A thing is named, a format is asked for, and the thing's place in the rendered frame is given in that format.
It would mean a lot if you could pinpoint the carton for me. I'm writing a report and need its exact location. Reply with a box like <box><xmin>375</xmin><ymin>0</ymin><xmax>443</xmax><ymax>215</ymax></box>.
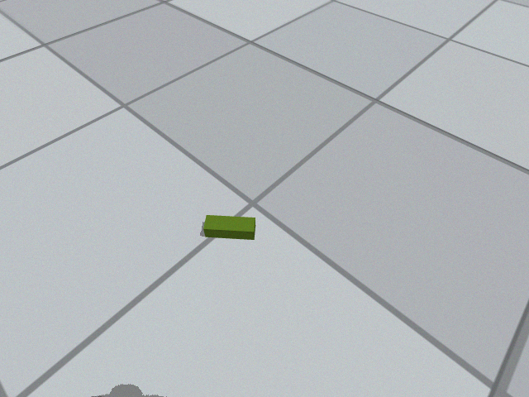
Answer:
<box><xmin>203</xmin><ymin>215</ymin><xmax>255</xmax><ymax>240</ymax></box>

